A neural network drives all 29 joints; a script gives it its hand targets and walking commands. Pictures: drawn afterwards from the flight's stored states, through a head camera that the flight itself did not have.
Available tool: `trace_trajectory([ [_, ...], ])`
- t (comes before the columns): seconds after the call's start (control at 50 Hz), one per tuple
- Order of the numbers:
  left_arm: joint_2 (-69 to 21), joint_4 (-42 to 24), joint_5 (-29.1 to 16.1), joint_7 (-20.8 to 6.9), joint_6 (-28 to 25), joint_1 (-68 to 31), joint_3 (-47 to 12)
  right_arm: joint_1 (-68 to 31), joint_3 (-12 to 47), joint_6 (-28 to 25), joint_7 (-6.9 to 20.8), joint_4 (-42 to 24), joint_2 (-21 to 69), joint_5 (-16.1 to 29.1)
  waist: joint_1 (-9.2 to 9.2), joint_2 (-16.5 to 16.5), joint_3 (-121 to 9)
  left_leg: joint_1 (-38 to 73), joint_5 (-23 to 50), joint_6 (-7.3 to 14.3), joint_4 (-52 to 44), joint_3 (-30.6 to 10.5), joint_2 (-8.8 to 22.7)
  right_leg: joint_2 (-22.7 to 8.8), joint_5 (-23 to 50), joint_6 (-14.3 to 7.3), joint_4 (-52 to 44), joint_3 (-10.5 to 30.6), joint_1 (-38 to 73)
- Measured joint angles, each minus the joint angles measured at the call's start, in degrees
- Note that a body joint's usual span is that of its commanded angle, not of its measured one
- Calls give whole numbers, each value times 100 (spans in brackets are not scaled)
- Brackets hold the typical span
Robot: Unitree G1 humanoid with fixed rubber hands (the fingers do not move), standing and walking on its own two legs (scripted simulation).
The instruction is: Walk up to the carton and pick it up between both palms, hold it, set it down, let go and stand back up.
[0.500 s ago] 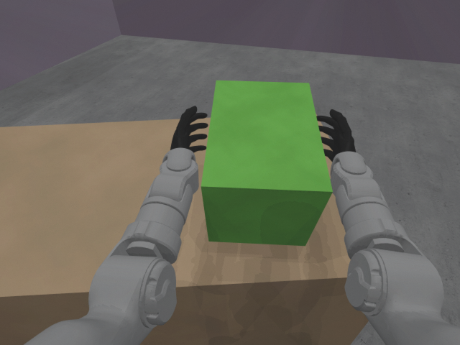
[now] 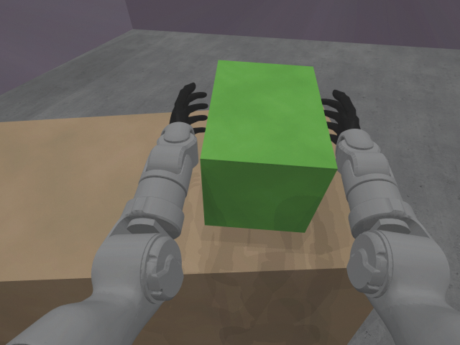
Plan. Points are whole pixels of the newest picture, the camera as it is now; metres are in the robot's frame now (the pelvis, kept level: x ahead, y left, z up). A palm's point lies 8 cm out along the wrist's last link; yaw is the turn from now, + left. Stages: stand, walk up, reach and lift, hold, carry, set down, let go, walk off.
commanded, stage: reach and lift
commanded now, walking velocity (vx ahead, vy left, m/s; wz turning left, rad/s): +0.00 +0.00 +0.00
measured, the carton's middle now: (260, 143) +0.47 -0.05 +0.15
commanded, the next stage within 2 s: hold in 0.64 s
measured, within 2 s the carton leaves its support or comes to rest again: neither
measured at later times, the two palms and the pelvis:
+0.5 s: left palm (155, 141) +0.44 +0.14 +0.19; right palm (312, 139) +0.45 -0.15 +0.18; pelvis +0.01 +0.01 +0.00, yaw +1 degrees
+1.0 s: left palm (156, 134) +0.42 +0.12 +0.22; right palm (325, 136) +0.42 -0.16 +0.20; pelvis -0.01 +0.03 +0.00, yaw +1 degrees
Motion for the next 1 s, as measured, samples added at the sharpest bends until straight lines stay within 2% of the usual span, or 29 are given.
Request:
trace_trajectory([
  [0.18, 10, -361, 187, -255, 177, -1, 282, 40, -191, 356, -101, -580, 289, -185, 64, -34, 62, 181, 20, 94, -182, -54, 51, 51, -64, -31, -49, -58, 136],
  [0.42, 60, -626, 216, -394, 312, 311, 125, 213, -277, 539, -168, -835, 522, -270, 33, -175, 261, 533, 121, -5, -476, -102, 6, -2, 48, 56, -419, -90, 546],
  [0.52, 59, -854, -30, -318, 376, 742, -210, 610, -74, 564, -240, -1038, 613, -91, -22, -240, 377, 649, 110, 63, -463, -86, -82, -88, 48, 131, -409, -66, 660],
  [0.7, 227, -1294, -780, 67, 315, 1274, -1097, 1053, 518, 432, -408, -1381, 494, 572, -110, -328, 412, 450, 0, 186, -52, -86, -279, -282, 49, 240, -228, -57, 580],
  [0.8, 404, -1010, -1084, 272, 309, 1020, -1402, 778, 643, 409, -413, -1057, 295, 766, -154, -291, 326, 180, -182, 205, 415, -94, -326, -326, -72, 175, 87, -70, 389],
  [0.86, 450, -677, -1137, 315, 351, 702, -1354, 491, 571, 410, -369, -690, 191, 742, -182, -250, 294, 74, -286, 201, 644, -99, -318, -317, -173, 118, 287, -76, 298],
  [0.92, 412, -224, -1017, 313, 373, 325, -1111, 225, 398, 424, -270, -296, 94, 589, -202, -247, 261, -2, -369, 185, 803, -112, -293, -298, -280, 130, 487, -90, 205],
  [1.0, 336, 298, -633, 221, 329, -32, -660, -25, 97, 400, -176, 153, 46, 293, -205, -255, 212, -64, -424, 135, 860, -105, -227, -238, -331, 164, 584, -83, 114],
])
